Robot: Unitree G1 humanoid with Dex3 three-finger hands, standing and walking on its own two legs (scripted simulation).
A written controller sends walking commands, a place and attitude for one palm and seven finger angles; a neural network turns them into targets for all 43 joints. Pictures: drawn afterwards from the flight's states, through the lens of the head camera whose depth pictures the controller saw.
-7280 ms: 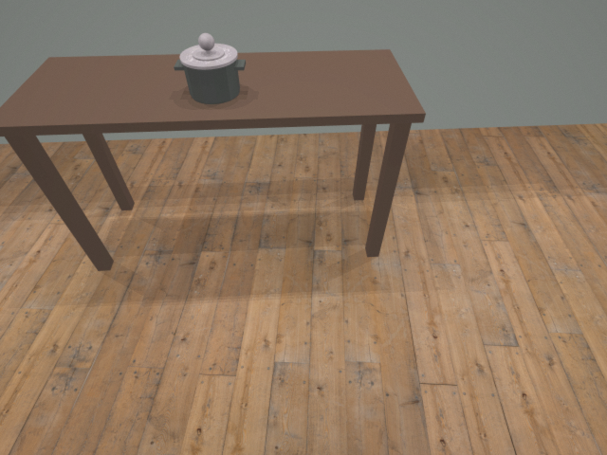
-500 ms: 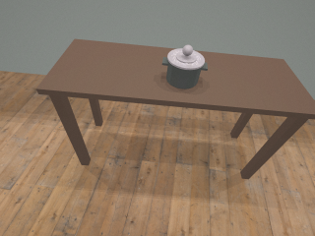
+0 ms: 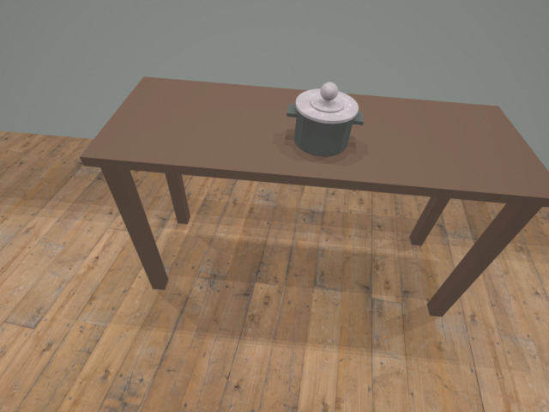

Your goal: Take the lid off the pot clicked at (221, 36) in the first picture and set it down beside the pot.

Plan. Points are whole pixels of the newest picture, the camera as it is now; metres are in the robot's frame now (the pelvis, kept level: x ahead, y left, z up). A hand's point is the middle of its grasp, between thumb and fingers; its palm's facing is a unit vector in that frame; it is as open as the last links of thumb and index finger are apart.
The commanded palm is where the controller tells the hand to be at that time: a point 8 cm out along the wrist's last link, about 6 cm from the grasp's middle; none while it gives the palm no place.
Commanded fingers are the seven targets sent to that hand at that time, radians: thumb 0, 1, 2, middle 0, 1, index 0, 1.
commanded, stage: look again from close up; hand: left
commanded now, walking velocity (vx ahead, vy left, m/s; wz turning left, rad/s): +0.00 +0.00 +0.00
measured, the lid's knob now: (329, 91) +0.83 -0.08 +0.08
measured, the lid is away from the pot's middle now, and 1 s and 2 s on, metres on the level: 0.00 0.00 0.00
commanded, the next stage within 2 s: shuffle to correct the standing spot in 0.36 s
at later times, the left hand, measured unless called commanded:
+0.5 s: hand out of the picture -0.03 +0.15 -0.18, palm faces +0.09 -0.99 -0.14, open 7.4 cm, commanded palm none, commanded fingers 0.00 0.90 0.90 -0.20 -0.30 -0.20 -0.30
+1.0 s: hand out of the picture -0.07 +0.12 -0.18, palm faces +0.18 -0.96 -0.19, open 7.4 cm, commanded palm none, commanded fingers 0.00 0.90 0.90 -0.20 -0.30 -0.20 -0.30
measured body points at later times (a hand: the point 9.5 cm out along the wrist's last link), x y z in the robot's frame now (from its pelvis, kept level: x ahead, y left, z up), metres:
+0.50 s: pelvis -0.01 -0.01 +0.00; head -0.02 +0.00 +0.45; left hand -0.04 +0.20 -0.17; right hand -0.03 -0.21 -0.16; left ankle +0.10 +0.09 -0.73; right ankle +0.02 -0.13 -0.74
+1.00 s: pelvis -0.03 -0.05 -0.01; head -0.05 -0.05 +0.44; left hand -0.08 +0.17 -0.17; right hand +0.04 -0.28 -0.16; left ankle +0.04 +0.08 -0.66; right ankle -0.07 -0.09 -0.74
